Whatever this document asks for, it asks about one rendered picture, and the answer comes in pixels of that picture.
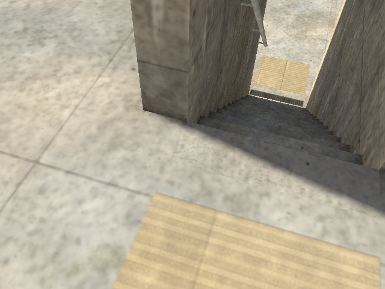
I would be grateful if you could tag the stairs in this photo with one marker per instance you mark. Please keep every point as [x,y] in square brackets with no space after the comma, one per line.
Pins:
[280,123]

